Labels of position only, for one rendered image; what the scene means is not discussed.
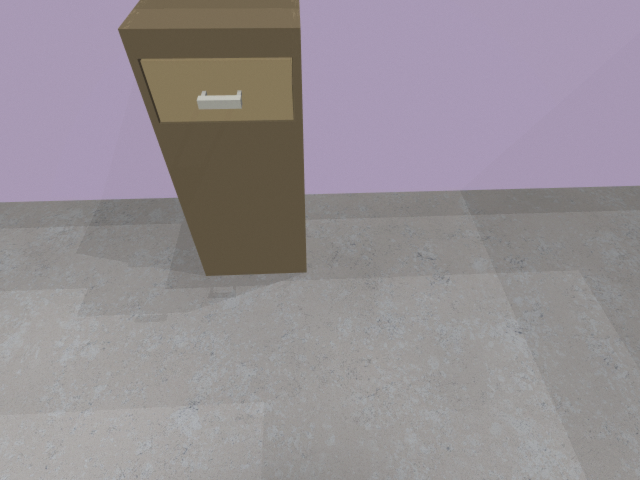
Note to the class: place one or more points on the handle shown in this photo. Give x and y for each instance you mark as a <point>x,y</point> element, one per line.
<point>220,101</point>

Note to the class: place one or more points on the drawer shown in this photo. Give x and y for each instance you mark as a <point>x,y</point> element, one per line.
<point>266,84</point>

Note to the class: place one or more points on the cabinet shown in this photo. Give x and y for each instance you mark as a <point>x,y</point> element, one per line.
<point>240,183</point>

